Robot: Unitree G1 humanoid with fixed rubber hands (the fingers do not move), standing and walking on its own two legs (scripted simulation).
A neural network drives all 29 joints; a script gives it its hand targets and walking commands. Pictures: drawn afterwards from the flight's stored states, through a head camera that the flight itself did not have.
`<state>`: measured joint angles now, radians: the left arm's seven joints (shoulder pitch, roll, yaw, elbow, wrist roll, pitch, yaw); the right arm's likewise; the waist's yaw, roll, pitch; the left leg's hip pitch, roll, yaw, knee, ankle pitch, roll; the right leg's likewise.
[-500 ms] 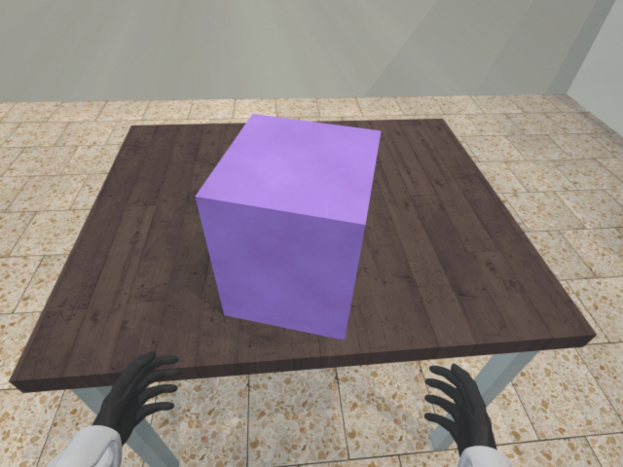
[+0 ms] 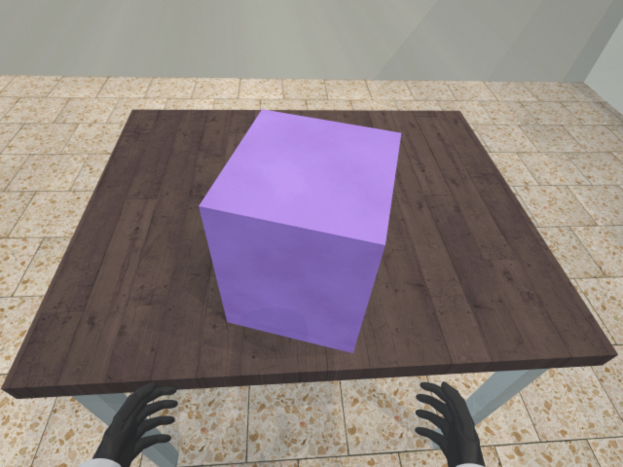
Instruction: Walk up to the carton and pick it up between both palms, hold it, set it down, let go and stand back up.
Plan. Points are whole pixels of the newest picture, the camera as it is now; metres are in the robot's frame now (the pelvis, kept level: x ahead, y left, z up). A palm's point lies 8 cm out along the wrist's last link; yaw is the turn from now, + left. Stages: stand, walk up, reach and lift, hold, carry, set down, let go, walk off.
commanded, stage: set down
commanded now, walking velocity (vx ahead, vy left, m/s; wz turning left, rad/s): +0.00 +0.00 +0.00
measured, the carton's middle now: (308, 233) +0.42 +0.04 +0.06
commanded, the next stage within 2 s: let go in 0.24 s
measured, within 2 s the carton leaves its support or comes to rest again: neither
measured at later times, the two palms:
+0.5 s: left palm (136, 449) +0.16 +0.24 -0.07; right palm out of the picture +0.15 -0.20 -0.07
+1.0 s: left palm out of the picture +0.10 +0.27 -0.10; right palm out of the picture +0.10 -0.29 -0.12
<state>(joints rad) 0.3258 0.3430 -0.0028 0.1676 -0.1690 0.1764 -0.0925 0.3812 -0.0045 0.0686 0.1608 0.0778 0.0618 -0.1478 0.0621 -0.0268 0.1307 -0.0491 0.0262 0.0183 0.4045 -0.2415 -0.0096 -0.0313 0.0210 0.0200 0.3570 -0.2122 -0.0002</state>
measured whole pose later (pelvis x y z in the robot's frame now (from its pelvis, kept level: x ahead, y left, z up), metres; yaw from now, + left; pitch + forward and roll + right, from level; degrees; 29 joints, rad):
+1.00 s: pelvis +0.01 -0.01 -0.01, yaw +1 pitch -2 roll +0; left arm 0.22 0.32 0.03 0.81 0.04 -0.01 -0.02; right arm 0.20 -0.31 -0.04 0.90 -0.04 -0.03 0.02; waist 0.00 0.00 0.04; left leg -0.16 0.02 0.00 0.47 -0.27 -0.02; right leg -0.15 0.02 0.00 0.47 -0.28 -0.02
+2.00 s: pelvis -0.01 -0.01 +0.00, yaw +2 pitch -3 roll +0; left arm 0.13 0.34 0.00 1.11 0.01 -0.03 0.00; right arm 0.15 -0.32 -0.01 1.12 -0.02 -0.01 0.01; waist 0.00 0.00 0.06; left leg -0.11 0.02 -0.02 0.34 -0.18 -0.02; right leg -0.09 0.01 -0.02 0.34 -0.19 -0.02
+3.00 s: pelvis +0.00 +0.00 +0.00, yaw +2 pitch -3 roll +0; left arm 0.12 0.33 -0.01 1.12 0.01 -0.02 0.00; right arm 0.13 -0.32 0.00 1.13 -0.01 -0.01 0.00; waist 0.00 0.00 0.06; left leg -0.10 0.00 -0.01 0.33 -0.19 0.00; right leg -0.09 -0.01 -0.01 0.33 -0.20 0.00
